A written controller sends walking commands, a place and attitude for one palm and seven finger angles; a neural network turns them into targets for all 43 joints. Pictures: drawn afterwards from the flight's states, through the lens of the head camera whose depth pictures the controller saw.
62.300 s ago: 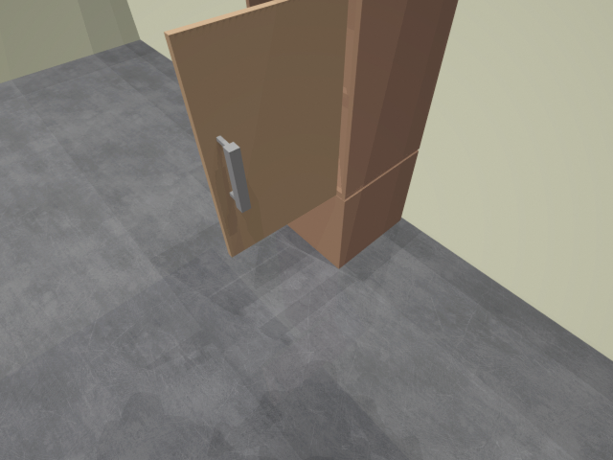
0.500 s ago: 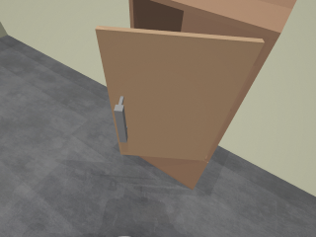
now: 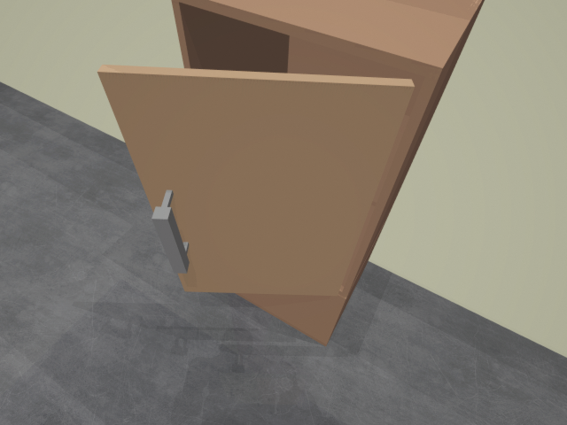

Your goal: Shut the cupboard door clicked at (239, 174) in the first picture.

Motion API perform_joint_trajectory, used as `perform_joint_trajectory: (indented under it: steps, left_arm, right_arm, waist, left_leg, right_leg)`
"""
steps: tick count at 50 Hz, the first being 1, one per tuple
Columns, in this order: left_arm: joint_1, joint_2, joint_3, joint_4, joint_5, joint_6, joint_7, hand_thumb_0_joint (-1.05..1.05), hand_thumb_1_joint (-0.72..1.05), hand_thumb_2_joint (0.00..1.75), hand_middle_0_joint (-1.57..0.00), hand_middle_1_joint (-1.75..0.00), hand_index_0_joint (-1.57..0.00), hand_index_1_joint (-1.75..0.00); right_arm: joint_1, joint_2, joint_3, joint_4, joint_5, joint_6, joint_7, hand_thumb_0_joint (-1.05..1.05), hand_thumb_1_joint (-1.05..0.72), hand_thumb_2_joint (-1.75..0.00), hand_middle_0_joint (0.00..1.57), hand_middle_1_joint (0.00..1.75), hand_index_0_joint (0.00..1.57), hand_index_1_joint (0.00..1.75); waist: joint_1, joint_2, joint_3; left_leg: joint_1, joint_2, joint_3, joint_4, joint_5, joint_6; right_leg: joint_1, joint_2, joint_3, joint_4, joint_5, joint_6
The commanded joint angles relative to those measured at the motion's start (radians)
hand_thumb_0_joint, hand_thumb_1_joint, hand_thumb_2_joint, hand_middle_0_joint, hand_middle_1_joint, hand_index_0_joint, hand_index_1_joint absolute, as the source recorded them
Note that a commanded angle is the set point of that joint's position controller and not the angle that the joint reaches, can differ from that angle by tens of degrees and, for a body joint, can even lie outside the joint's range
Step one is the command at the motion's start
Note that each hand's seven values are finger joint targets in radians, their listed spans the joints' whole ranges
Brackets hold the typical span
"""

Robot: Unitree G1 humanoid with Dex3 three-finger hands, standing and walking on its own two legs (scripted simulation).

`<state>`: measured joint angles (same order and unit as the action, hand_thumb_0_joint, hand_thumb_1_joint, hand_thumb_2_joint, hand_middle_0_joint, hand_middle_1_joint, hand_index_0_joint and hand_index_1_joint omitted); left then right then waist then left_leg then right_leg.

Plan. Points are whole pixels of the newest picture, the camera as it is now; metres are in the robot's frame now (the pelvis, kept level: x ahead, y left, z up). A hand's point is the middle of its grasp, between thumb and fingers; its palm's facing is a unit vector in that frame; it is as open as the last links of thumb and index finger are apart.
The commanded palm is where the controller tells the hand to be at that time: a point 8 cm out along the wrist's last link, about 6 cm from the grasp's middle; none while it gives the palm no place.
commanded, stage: come to a stop and stand still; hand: left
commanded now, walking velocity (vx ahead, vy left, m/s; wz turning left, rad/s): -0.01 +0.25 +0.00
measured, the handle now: (175, 233) +0.44 +0.22 -0.05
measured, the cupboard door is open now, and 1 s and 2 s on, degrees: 30 30 30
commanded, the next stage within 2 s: look again from close up in 0.96 s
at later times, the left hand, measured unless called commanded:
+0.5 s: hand out of the picture +0.00 +0.22 -0.19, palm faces +0.10 -0.98 -0.19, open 7.3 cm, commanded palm none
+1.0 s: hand out of the picture -0.06 +0.20 -0.18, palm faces +0.06 -0.99 -0.16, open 7.3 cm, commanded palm none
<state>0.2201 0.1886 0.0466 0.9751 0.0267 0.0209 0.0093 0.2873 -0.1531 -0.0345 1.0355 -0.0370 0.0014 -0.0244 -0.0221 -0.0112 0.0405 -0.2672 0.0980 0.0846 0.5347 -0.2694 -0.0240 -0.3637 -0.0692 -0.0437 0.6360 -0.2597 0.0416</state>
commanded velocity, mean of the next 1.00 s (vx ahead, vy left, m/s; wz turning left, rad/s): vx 0.00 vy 0.06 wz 0.00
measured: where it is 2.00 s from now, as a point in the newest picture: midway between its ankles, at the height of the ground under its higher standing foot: outside the picture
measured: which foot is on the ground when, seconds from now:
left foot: down 0.00-0.02, up 0.04-0.36, down 0.38-1.00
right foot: up 0.00-0.00, down 0.02-0.38, up 0.40-0.72, down 0.74-1.00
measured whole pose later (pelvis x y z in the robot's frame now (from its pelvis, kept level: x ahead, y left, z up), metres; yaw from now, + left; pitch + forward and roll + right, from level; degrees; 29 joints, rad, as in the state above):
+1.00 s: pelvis -0.05 +0.04 +0.01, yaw +2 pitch -1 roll +0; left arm 0.32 0.13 0.00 1.11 0.02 0.01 0.04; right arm 0.29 -0.13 0.00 1.13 -0.01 0.01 -0.02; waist 0.00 -0.03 0.01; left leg -0.22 -0.07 0.11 0.38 -0.15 0.10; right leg -0.11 -0.02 -0.03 0.43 -0.30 0.01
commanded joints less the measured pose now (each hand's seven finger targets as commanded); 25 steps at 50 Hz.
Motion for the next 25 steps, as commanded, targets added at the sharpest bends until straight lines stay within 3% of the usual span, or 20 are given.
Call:
perform_joint_trajectory:
  steps: [1, 2, 3, 4, 5, 7, 10, 13, 15, 16, 17, 18, 19, 20, 21, 23, 25]
  left_arm:
    - [0.158, 0.189, 0.026, -0.004, 0.004, -0.046, 0.021, 0.00, 0.90, 0.90, -0.20, -0.30, -0.20, -0.30]
    - [0.128, 0.197, 0.022, -0.021, 0.003, -0.038, 0.016, 0.00, 0.90, 0.90, -0.20, -0.30, -0.20, -0.30]
    - [0.075, 0.189, 0.022, -0.030, 0.008, -0.028, 0.009, 0.00, 0.90, 0.90, -0.20, -0.30, -0.20, -0.30]
    - [0.068, 0.182, 0.029, -0.033, 0.007, -0.042, 0.016, 0.00, 0.90, 0.90, -0.20, -0.30, -0.20, -0.30]
    - [0.065, 0.167, 0.027, -0.030, 0.003, -0.043, 0.025, 0.00, 0.90, 0.90, -0.20, -0.30, -0.20, -0.30]
    - [0.072, 0.156, 0.026, -0.036, 0.003, -0.042, 0.033, 0.00, 0.90, 0.90, -0.20, -0.30, -0.20, -0.30]
    - [0.078, 0.187, 0.046, -0.040, 0.006, -0.031, 0.043, 0.00, 0.90, 0.90, -0.20, -0.30, -0.20, -0.30]
    - [0.058, 0.201, 0.050, -0.050, 0.013, -0.022, 0.044, 0.00, 0.90, 0.90, -0.20, -0.30, -0.20, -0.30]
    - [0.025, 0.197, 0.051, -0.060, 0.013, -0.012, 0.040, 0.00, 0.90, 0.90, -0.20, -0.30, -0.20, -0.30]
    - [0.010, 0.193, 0.050, -0.065, 0.008, -0.007, 0.039, 0.00, 0.90, 0.90, -0.20, -0.30, -0.20, -0.30]
    - [0.001, 0.175, 0.045, -0.066, 0.003, 0.000, 0.035, 0.00, 0.90, 0.90, -0.20, -0.30, -0.20, -0.30]
    - [0.008, 0.121, 0.034, -0.076, -0.003, 0.009, 0.032, 0.00, 0.90, 0.90, -0.20, -0.30, -0.20, -0.30]
    - [0.017, 0.056, 0.022, -0.093, -0.007, 0.017, 0.027, 0.00, 0.90, 0.90, -0.20, -0.30, -0.20, -0.30]
    - [-0.002, 0.063, 0.019, -0.102, -0.002, 0.024, 0.031, 0.00, 0.90, 0.90, -0.20, -0.30, -0.20, -0.30]
    - [-0.017, 0.064, 0.019, -0.082, -0.001, 0.025, 0.030, 0.00, 0.90, 0.90, -0.20, -0.30, -0.20, -0.30]
    - [0.024, 0.061, 0.022, -0.035, 0.003, 0.023, 0.020, 0.00, 0.90, 0.90, -0.20, -0.30, -0.20, -0.30]
    - [0.069, 0.039, 0.015, -0.005, 0.005, 0.018, 0.016, 0.00, 0.90, 0.90, -0.20, -0.30, -0.20, -0.30]
  right_arm:
    - [0.060, -0.030, -0.011, -0.066, 0.022, 0.009, 0.009, 0.00, -0.90, -0.90, 0.20, 0.30, 0.20, 0.30]
    - [0.033, -0.052, -0.017, -0.074, 0.020, 0.015, 0.011, 0.00, -0.90, -0.90, 0.20, 0.30, 0.20, 0.30]
    - [0.028, -0.039, -0.018, -0.073, 0.018, 0.009, 0.020, 0.00, -0.90, -0.90, 0.20, 0.30, 0.20, 0.30]
    - [0.025, -0.046, -0.019, -0.065, 0.016, 0.020, 0.018, 0.00, -0.90, -0.90, 0.20, 0.30, 0.20, 0.30]
    - [0.035, -0.076, -0.027, -0.058, 0.017, 0.023, 0.014, 0.00, -0.90, -0.90, 0.20, 0.30, 0.20, 0.30]
    - [0.023, -0.085, -0.027, -0.053, 0.020, 0.026, 0.018, 0.00, -0.90, -0.90, 0.20, 0.30, 0.20, 0.30]
    - [-0.015, -0.079, -0.028, -0.076, 0.019, 0.036, 0.026, 0.00, -0.90, -0.90, 0.20, 0.30, 0.20, 0.30]
    - [-0.027, -0.059, -0.023, -0.100, 0.023, 0.033, 0.031, 0.00, -0.90, -0.90, 0.20, 0.30, 0.20, 0.30]
    - [0.012, -0.046, -0.023, -0.090, 0.027, 0.025, 0.027, 0.00, -0.90, -0.90, 0.20, 0.30, 0.20, 0.30]
    - [0.059, -0.043, -0.020, -0.075, 0.028, 0.018, 0.025, 0.00, -0.90, -0.90, 0.20, 0.30, 0.20, 0.30]
    - [0.103, -0.049, -0.020, -0.060, 0.029, 0.013, 0.022, 0.00, -0.90, -0.90, 0.20, 0.30, 0.20, 0.30]
    - [0.122, -0.102, -0.026, -0.058, 0.026, 0.005, 0.017, 0.00, -0.90, -0.90, 0.20, 0.30, 0.20, 0.30]
    - [0.097, -0.176, -0.041, -0.086, 0.016, 0.003, 0.013, 0.00, -0.90, -0.90, 0.20, 0.30, 0.20, 0.30]
    - [0.066, -0.198, -0.044, -0.111, 0.014, 0.012, 0.008, 0.00, -0.90, -0.90, 0.20, 0.30, 0.20, 0.30]
    - [0.011, -0.165, -0.034, -0.110, 0.007, 0.006, 0.001, 0.00, -0.90, -0.90, 0.20, 0.30, 0.20, 0.30]
    - [-0.073, -0.133, -0.018, -0.123, 0.008, 0.002, -0.004, 0.00, -0.90, -0.90, 0.20, 0.30, 0.20, 0.30]
    - [-0.079, -0.113, -0.011, -0.116, 0.013, -0.006, -0.006, 0.00, -0.90, -0.90, 0.20, 0.30, 0.20, 0.30]
  waist:
    - [0.053, -0.302, -0.085]
    - [0.063, -0.229, -0.057]
    - [0.034, -0.138, -0.010]
    - [0.041, -0.327, -0.020]
    - [0.039, -0.335, -0.046]
    - [0.046, -0.225, -0.051]
    - [0.067, -0.145, -0.063]
    - [0.063, -0.177, -0.063]
    - [0.042, -0.183, -0.074]
    - [0.018, -0.170, -0.078]
    - [-0.001, -0.126, -0.084]
    - [-0.006, 0.052, -0.087]
    - [0.003, 0.327, -0.052]
    - [-0.003, 0.288, -0.015]
    - [0.010, 0.237, -0.013]
    - [0.047, 0.139, 0.010]
    - [0.058, 0.094, 0.009]
  left_leg:
    - [-0.189, -0.069, -0.025, 0.226, -0.323, 0.015]
    - [-0.167, -0.059, -0.064, 0.308, -0.328, 0.026]
    - [-0.164, -0.069, -0.047, 0.333, -0.267, 0.029]
    - [-0.236, -0.081, -0.041, 0.401, -0.243, 0.013]
    - [-0.249, -0.067, -0.060, 0.442, -0.226, 0.003]
    - [-0.262, -0.070, -0.062, 0.502, -0.185, -0.015]
    - [-0.264, -0.075, -0.057, 0.478, -0.180, -0.026]
    - [-0.180, -0.076, -0.054, 0.322, -0.176, -0.016]
    - [-0.052, -0.101, -0.020, 0.155, -0.117, -0.009]
    - [0.057, -0.116, -0.001, 0.034, -0.031, -0.003]
    - [0.147, -0.117, 0.010, -0.081, 0.039, 0.001]
    - [0.195, -0.015, -0.100, -0.181, 0.028, 0.028]
    - [0.114, 0.189, -0.360, -0.289, 0.083, 0.116]
    - [-0.021, 0.252, -0.398, -0.309, 0.125, 0.204]
    - [-0.065, 0.217, -0.365, -0.323, 0.115, 0.227]
    - [-0.099, 0.145, -0.272, -0.299, 0.082, 0.204]
    - [-0.064, 0.110, -0.221, -0.299, 0.139, 0.197]
  right_leg:
    - [0.189, -0.309, 0.341, -0.380, 0.125, -0.102]
    - [0.104, -0.321, 0.340, -0.404, 0.035, -0.158]
    - [0.060, -0.279, 0.269, -0.368, 0.060, -0.165]
    - [0.121, -0.252, 0.309, -0.352, 0.229, -0.152]
    - [0.168, -0.273, 0.295, -0.325, 0.344, -0.171]
    - [0.192, -0.270, 0.238, -0.282, 0.498, -0.189]
    - [0.200, -0.299, 0.225, -0.273, 0.449, -0.223]
    - [0.137, -0.287, 0.218, -0.275, 0.301, -0.218]
    - [0.071, -0.255, 0.194, -0.245, 0.199, -0.194]
    - [0.004, -0.220, 0.176, -0.216, 0.131, -0.165]
    - [-0.035, -0.168, 0.132, -0.159, 0.063, -0.130]
    - [-0.096, -0.086, 0.070, -0.025, -0.069, -0.086]
    - [-0.178, 0.017, -0.032, 0.136, -0.284, -0.021]
    - [-0.129, 0.020, 0.018, 0.270, -0.324, -0.028]
    - [-0.103, 0.005, 0.057, 0.343, -0.273, -0.038]
    - [-0.068, 0.007, 0.059, 0.417, -0.170, -0.045]
    - [-0.055, 0.011, 0.039, 0.387, -0.130, -0.037]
